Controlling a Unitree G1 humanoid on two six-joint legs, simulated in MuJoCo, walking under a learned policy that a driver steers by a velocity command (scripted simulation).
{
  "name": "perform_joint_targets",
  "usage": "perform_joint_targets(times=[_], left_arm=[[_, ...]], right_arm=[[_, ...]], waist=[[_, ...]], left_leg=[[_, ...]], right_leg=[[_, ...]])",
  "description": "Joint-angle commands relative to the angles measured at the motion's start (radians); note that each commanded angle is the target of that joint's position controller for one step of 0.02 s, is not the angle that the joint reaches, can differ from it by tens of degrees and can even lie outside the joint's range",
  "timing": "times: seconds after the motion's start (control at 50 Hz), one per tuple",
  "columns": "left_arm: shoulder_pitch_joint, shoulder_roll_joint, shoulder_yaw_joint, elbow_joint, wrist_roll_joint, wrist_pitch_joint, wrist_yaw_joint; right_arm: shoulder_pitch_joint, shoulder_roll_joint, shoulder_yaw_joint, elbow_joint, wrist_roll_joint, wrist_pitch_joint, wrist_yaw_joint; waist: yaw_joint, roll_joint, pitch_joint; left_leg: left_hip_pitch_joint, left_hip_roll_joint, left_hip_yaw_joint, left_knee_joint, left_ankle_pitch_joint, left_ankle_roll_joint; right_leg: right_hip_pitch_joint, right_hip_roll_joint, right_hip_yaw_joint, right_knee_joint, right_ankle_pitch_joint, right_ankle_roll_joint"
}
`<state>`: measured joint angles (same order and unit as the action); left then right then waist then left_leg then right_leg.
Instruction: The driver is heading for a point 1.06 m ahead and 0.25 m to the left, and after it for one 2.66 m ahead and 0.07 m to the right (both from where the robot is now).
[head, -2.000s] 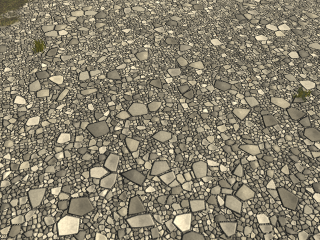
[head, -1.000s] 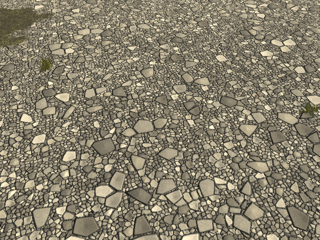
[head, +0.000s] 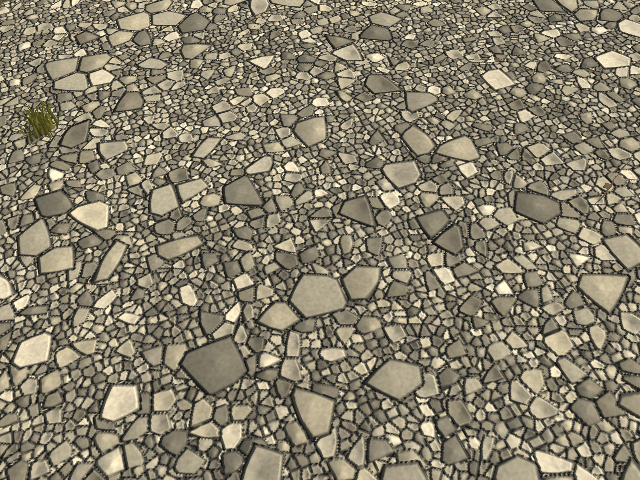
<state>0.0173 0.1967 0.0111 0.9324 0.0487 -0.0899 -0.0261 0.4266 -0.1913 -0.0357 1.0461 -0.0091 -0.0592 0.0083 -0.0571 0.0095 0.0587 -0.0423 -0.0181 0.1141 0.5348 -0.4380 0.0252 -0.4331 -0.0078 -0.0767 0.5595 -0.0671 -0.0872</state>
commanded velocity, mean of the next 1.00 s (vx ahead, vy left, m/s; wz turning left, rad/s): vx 0.10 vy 0.00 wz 0.00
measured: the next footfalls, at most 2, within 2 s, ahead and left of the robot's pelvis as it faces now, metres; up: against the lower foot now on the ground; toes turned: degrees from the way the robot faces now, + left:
left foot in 0.40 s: +0.05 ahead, +0.12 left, +0.00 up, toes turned +0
right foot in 0.78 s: +0.15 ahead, -0.09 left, +0.00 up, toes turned -3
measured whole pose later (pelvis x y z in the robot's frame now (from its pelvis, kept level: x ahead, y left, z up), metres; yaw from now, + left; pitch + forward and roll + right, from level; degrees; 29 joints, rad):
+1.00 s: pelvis +0.10 -0.01 +0.01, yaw +0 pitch -1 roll -1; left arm 0.24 0.12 0.00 1.08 0.01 -0.02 0.05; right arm 0.32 -0.15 -0.01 1.10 -0.02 0.01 -0.04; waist -0.02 0.05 0.03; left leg -0.18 0.03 0.00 0.48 -0.26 0.00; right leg -0.18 0.05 -0.08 0.43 -0.22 -0.06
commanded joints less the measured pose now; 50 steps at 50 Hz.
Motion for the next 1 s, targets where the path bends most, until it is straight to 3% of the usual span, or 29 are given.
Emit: perform_joint_targets(times=[0.02, 0.04, 0.08, 0.1, 0.14, 0.18, 0.28, 0.32, 0.34, 0.38, 0.4, 0.42, 0.44, 0.46, 0.48, 0.52, 0.58, 0.66, 0.72, 0.76, 0.78, 0.8, 0.82, 0.84, 0.86, 0.9, 0.94, 1.0], left_arm=[[0.417, 0.158, 0.039, 0.095, -0.029, -0.007, 0.021], [0.339, 0.131, 0.028, 0.078, -0.059, 0.002, 0.024], [0.169, 0.064, 0.002, 0.052, -0.046, 0.014, 0.046], [0.125, 0.055, -0.004, 0.045, -0.045, 0.017, 0.056], [0.135, 0.078, 0.0, 0.055, -0.035, 0.018, 0.057], [0.139, 0.103, 0.007, 0.056, -0.039, 0.024, 0.056], [0.136, 0.147, 0.038, 0.049, -0.032, 0.081, 0.061], [0.145, 0.09, 0.024, 0.068, -0.024, 0.091, 0.059], [0.141, 0.096, 0.027, 0.078, -0.027, 0.098, 0.056], [0.149, 0.13, 0.045, 0.091, -0.044, 0.116, 0.057], [0.147, 0.111, 0.047, 0.086, -0.048, 0.12, 0.056], [0.128, 0.058, 0.038, 0.055, -0.067, 0.122, 0.051], [0.064, 0.069, 0.044, 0.02, -0.05, 0.118, 0.044], [0.07, 0.098, 0.054, 0.02, -0.03, 0.112, 0.034], [0.132, 0.089, 0.057, 0.045, -0.024, 0.104, 0.021], [0.187, 0.086, 0.065, 0.081, -0.001, 0.091, 0.004], [0.147, 0.046, 0.058, 0.071, -0.011, 0.078, 0.003], [0.08, 0.012, 0.035, 0.042, -0.024, 0.067, 0.025], [0.135, 0.021, 0.029, 0.054, -0.04, 0.064, 0.045], [0.234, 0.03, 0.028, 0.091, -0.04, 0.054, 0.058], [0.302, 0.08, 0.038, 0.106, -0.032, 0.041, 0.065], [0.336, 0.17, 0.052, 0.11, -0.03, 0.036, 0.068], [0.361, 0.144, 0.045, 0.127, -0.043, 0.046, 0.068], [0.345, 0.084, 0.029, 0.124, -0.036, 0.049, 0.065], [0.31, 0.061, 0.019, 0.118, -0.031, 0.051, 0.066], [0.255, 0.045, 0.006, 0.106, -0.029, 0.055, 0.077], [0.216, 0.045, 0.002, 0.105, -0.037, 0.057, 0.079], [0.219, 0.037, 0.006, 0.119, -0.052, 0.062, 0.073]], right_arm=[[0.209, -0.036, -0.003, 0.004, 0.041, 0.018, -0.023], [0.145, -0.063, -0.011, -0.002, 0.023, 0.036, -0.03], [0.031, -0.036, -0.007, -0.018, -0.003, 0.052, -0.03], [0.026, -0.037, -0.007, -0.014, -0.011, 0.064, -0.029], [0.05, -0.031, -0.007, 0.009, -0.011, 0.091, -0.034], [0.011, -0.031, -0.009, 0.006, 0.0, 0.112, -0.044], [-0.102, -0.056, -0.019, -0.037, -0.006, 0.139, -0.058], [-0.056, -0.017, -0.006, -0.002, -0.012, 0.138, -0.048], [-0.027, 0.0, 0.0, 0.014, -0.021, 0.134, -0.043], [0.031, -0.02, -0.002, 0.038, -0.034, 0.12, -0.037], [0.053, -0.035, 0.0, 0.038, -0.043, 0.107, -0.037], [0.087, -0.108, -0.011, 0.042, -0.036, 0.094, -0.041], [0.08, -0.187, -0.035, 0.051, -0.015, 0.084, -0.041], [-0.002, -0.15, -0.025, 0.031, -0.017, 0.073, -0.047], [-0.053, -0.142, -0.025, 0.015, -0.015, 0.062, -0.048], [-0.056, -0.127, -0.028, 0.009, -0.014, 0.04, -0.044], [0.024, -0.076, -0.017, 0.037, -0.016, 0.019, -0.043], [0.093, -0.077, -0.009, 0.062, -0.031, 0.01, -0.048], [0.098, -0.084, -0.004, 0.062, -0.028, 0.013, -0.047], [0.065, -0.076, 0.003, 0.054, -0.015, 0.021, -0.047], [0.065, -0.059, 0.008, 0.045, -0.013, 0.017, -0.044], [0.106, -0.006, 0.019, 0.033, -0.001, 0.015, -0.041], [0.126, 0.001, 0.021, 0.051, 0.008, 0.031, -0.047], [0.075, -0.038, 0.01, 0.046, 0.004, 0.045, -0.054], [0.039, -0.029, 0.009, 0.039, -0.003, 0.055, -0.053], [0.018, -0.004, 0.013, 0.043, -0.007, 0.068, -0.046], [0.045, 0.021, 0.022, 0.068, -0.006, 0.07, -0.046], [0.015, 0.001, 0.028, 0.073, -0.017, 0.068, -0.049]], waist=[[0.112, -0.215, -0.354], [0.089, -0.118, -0.286], [0.042, -0.105, -0.117], [0.013, -0.116, -0.096], [-0.003, -0.102, -0.13], [0.0, -0.08, -0.157], [0.034, -0.115, -0.141], [0.033, -0.103, -0.159], [0.021, -0.131, -0.139], [-0.007, -0.118, -0.073], [-0.014, -0.029, -0.019], [-0.013, 0.173, 0.015], [-0.028, 0.304, 0.11], [0.037, 0.196, 0.155], [0.077, 0.161, 0.13], [0.089, 0.108, 0.087], [0.057, 0.101, 0.074], [0.008, 0.137, 0.047], [0.018, 0.154, -0.011], [0.069, 0.106, -0.031], [0.081, 0.06, -0.073], [0.053, -0.086, -0.101], [0.075, -0.168, -0.143], [0.077, -0.147, -0.091], [0.071, -0.136, -0.046], [0.04, -0.134, -0.014], [0.006, -0.118, -0.032], [0.009, -0.083, -0.015]], left_leg=[[-0.305, -0.034, -0.077, 0.56, -0.224, 0.0], [-0.326, -0.005, -0.159, 0.571, -0.228, -0.005], [-0.324, 0.038, -0.17, 0.49, -0.13, -0.017], [-0.272, 0.049, -0.165, 0.431, -0.086, -0.025], [-0.197, 0.027, -0.137, 0.376, -0.038, -0.033], [-0.196, 0.024, -0.133, 0.334, -0.026, -0.035], [-0.252, 0.022, -0.112, 0.349, -0.015, -0.016], [-0.156, 0.047, -0.12, 0.219, 0.024, -0.008], [-0.101, 0.028, -0.089, 0.137, 0.045, -0.006], [-0.005, -0.016, -0.027, -0.002, 0.026, 0.025], [-0.025, 0.046, -0.117, -0.135, -0.084, 0.056], [-0.061, 0.224, -0.415, -0.334, -0.391, 0.127], [-0.205, 0.377, -0.649, -0.52, -0.533, 0.181], [-0.263, 0.355, -0.61, -0.541, -0.44, 0.165], [-0.257, 0.312, -0.534, -0.527, -0.334, 0.137], [-0.171, 0.25, -0.413, -0.484, -0.174, 0.119], [-0.083, 0.216, -0.329, -0.435, -0.003, 0.129], [-0.067, 0.218, -0.269, -0.325, 0.335, 0.165], [-0.068, 0.233, -0.267, -0.224, 0.576, 0.166], [-0.151, 0.203, -0.246, -0.156, 0.549, 0.103], [-0.219, 0.17, -0.218, -0.109, 0.461, 0.057], [-0.344, 0.079, -0.14, -0.019, 0.183, 0.024], [-0.293, 0.047, -0.089, 0.035, -0.024, 0.012], [-0.301, 0.041, -0.097, 0.086, -0.082, 0.007], [-0.308, 0.04, -0.108, 0.109, -0.092, 0.002], [-0.265, 0.051, -0.119, 0.087, -0.035, -0.008], [-0.163, 0.044, -0.105, 0.003, 0.092, -0.019], [-0.046, 0.084, -0.136, -0.147, 0.315, -0.027]], right_leg=[[0.635, -0.425, 0.438, -0.033, 1.173, -0.248], [0.537, -0.386, 0.366, -0.068, 1.079, -0.236], [0.338, -0.301, 0.262, -0.156, 0.874, -0.177], [0.266, -0.266, 0.21, -0.185, 0.831, -0.15], [0.244, -0.235, 0.159, -0.186, 0.843, -0.132], [0.251, -0.242, 0.156, -0.185, 0.785, -0.138], [0.185, -0.252, 0.204, -0.22, 0.394, -0.16], [0.102, -0.226, 0.221, -0.313, -0.179, -0.125], [0.054, -0.205, 0.237, -0.347, -0.413, -0.091], [-0.05, -0.173, 0.247, -0.367, -0.676, -0.027], [-0.086, -0.136, 0.215, -0.283, -0.682, 0.002], [-0.189, -0.013, 0.083, -0.074, -0.607, 0.047], [-0.191, 0.07, 0.001, 0.173, -0.396, 0.063], [-0.166, 0.022, 0.067, 0.274, -0.302, 0.056], [-0.142, 0.021, 0.07, 0.309, -0.259, 0.057], [-0.151, 0.019, 0.051, 0.383, -0.218, 0.053], [-0.185, 0.008, 0.031, 0.345, -0.184, 0.067], [-0.074, 0.012, 0.006, 0.132, -0.245, 0.08], [0.079, 0.032, -0.015, -0.004, -0.251, 0.055], [0.295, 0.016, 0.02, -0.209, -0.046, 0.041], [0.444, -0.085, 0.121, -0.229, 0.077, 0.039], [0.562, -0.234, 0.276, -0.187, 0.339, -0.012], [0.502, -0.306, 0.335, -0.193, 0.358, -0.108], [0.444, -0.3, 0.361, -0.225, 0.297, -0.127], [0.387, -0.279, 0.346, -0.251, 0.235, -0.122], [0.303, -0.238, 0.294, -0.289, 0.173, -0.09], [0.252, -0.185, 0.227, -0.283, 0.151, -0.052], [0.162, -0.121, 0.181, -0.289, -0.102, 0.012]])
